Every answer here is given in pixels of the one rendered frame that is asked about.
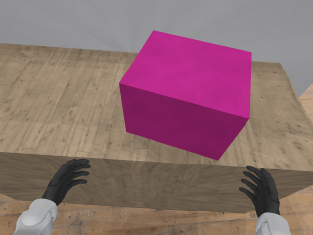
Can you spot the robot left hand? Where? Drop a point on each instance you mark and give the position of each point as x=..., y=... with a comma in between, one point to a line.
x=63, y=181

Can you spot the robot right hand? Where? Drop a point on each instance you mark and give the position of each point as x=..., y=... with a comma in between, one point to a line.
x=265, y=197

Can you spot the pedestal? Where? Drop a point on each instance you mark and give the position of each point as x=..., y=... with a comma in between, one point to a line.
x=58, y=104

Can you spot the right robot forearm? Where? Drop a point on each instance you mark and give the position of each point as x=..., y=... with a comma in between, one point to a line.
x=271, y=224

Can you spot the carton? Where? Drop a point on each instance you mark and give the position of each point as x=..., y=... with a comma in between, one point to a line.
x=187, y=93

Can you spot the left robot forearm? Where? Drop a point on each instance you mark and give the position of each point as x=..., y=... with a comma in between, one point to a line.
x=38, y=219

